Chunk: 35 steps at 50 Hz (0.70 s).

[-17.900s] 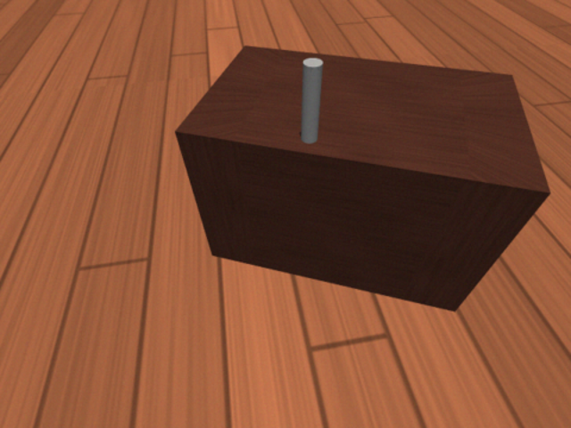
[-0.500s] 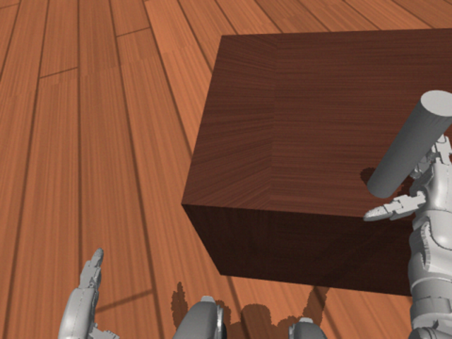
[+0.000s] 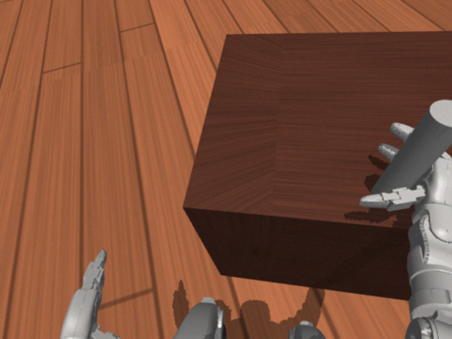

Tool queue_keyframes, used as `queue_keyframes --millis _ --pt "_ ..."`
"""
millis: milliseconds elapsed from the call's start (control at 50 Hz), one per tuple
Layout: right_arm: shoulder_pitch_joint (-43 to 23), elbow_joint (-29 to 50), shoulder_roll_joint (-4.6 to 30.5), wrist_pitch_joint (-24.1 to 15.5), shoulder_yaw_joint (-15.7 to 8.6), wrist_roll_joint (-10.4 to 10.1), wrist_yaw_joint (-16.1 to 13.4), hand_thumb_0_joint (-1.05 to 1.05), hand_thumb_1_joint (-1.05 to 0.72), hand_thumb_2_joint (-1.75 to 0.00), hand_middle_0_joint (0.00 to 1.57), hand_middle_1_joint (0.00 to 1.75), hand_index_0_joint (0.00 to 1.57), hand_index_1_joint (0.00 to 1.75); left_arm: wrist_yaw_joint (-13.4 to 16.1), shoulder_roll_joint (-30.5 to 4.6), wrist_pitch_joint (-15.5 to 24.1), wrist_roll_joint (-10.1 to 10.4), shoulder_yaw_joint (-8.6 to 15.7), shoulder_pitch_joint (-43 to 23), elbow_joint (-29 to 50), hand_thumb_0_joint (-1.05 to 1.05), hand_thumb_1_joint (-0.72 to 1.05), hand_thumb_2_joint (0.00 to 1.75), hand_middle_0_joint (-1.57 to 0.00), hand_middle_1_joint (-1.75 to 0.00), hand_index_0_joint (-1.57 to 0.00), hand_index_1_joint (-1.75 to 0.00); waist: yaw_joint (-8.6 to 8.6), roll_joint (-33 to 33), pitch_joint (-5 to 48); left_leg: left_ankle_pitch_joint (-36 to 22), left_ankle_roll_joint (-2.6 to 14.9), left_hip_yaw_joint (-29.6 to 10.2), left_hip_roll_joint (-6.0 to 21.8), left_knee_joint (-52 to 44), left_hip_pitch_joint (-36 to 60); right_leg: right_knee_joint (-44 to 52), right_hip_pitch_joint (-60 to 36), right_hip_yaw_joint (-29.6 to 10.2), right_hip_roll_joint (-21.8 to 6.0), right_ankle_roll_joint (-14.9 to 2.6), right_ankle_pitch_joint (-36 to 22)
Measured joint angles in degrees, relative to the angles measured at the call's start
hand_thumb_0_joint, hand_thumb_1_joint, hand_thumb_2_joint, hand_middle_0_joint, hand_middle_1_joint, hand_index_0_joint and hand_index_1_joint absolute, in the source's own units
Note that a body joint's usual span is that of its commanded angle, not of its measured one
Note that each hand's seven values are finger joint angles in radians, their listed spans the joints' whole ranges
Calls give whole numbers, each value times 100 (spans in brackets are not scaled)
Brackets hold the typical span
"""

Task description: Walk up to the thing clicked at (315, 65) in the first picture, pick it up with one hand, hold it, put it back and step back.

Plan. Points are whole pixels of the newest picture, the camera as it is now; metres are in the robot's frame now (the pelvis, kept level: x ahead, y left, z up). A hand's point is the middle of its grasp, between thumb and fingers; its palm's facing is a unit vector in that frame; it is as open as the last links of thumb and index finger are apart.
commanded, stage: close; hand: right
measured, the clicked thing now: (410, 162) +0.41 -0.23 +0.07
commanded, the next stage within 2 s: settle in 0.34 s
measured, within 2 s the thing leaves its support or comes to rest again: leaves its support in 0.64 s
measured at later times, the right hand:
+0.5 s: hand (400, 166) +0.43 -0.24 +0.03, palm faces +0.21 +0.98 +0.01, open 6.9 cm
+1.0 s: hand (411, 153) +0.43 -0.24 +0.08, palm faces +0.20 +0.98 +0.01, open 6.5 cm
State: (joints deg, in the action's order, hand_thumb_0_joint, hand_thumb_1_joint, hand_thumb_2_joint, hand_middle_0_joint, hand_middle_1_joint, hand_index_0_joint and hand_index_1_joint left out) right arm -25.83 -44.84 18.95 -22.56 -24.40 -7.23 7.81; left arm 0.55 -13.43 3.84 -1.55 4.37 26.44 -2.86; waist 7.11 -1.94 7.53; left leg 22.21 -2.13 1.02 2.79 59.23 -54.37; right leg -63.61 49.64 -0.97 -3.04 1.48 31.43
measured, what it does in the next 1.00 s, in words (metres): stands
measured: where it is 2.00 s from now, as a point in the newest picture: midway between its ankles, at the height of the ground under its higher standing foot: outside the picture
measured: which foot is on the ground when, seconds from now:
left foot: down 0.00-1.00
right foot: down 0.00-1.00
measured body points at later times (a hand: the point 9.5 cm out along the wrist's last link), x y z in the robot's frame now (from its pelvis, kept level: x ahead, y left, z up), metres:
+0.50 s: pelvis +0.00 +0.00 +0.00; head +0.10 -0.04 +0.43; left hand +0.14 +0.26 +0.00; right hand +0.41 -0.29 +0.03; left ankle +0.06 +0.15 -0.66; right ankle -0.01 -0.13 -0.66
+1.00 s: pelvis +0.00 +0.00 +0.02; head +0.07 -0.03 +0.46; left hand +0.15 +0.27 +0.00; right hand +0.41 -0.29 +0.08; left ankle +0.06 +0.15 -0.66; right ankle -0.01 -0.13 -0.66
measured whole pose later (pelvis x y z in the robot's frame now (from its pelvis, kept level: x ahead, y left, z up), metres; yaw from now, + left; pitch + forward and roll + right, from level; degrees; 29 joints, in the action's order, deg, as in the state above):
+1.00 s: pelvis +0.00 +0.00 +0.02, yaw +0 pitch +15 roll +1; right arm -30.9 -48.9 21.7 -19.2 -24.4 -6.7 7.8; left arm 1.1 -14.1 3.0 -0.8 4.3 23.4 -7.6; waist 6.6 -1.8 6.6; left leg 20.1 -2.3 1.0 3.0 54.3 -48.8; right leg -58.7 44.3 -0.8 -2.7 1.3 29.1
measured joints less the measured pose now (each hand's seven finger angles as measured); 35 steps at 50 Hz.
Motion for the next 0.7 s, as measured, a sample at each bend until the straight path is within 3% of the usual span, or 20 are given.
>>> queue_keyframes --millis 300,440,560,700 --pt "-316 -367 231 -167 -114 75 26 0 2 -64 105 86 104 86 4 17 53 -21 -92 -93 171 -1 -54 5 -5 -4 -5 -5 96 -94 -61 9 7 50 16 82 -137 -106 173 -64 15 5 3" --pt "-493 -514 368 -110 -226 154 6 0 2 -89 98 99 98 99 -21 -19 -49 -34 -87 -59 185 -1 -53 4 -6 -4 -6 -5 155 -56 -81 -18 -12 13 -5 77 -188 -137 221 -28 -1 -13 11" --pt "-407 -575 353 -80 -254 100 43 0 -1 -108 94 109 94 109 -11 -56 -68 -17 -68 -43 129 -1 -54 5 -6 -5 -7 -5 122 -43 -29 -26 -27 6 -1 12 -95 -81 133 -17 5 -30 10" --pt "-395 -405 314 22 -124 109 15 0 -2 -113 93 113 93 114 13 4 -50 -9 -111 -172 -118 -1 -55 5 -7 -5 -7 -6 41 -42 -21 -53 -31 25 8 -97 68 17 -12 -31 14 -30 -24"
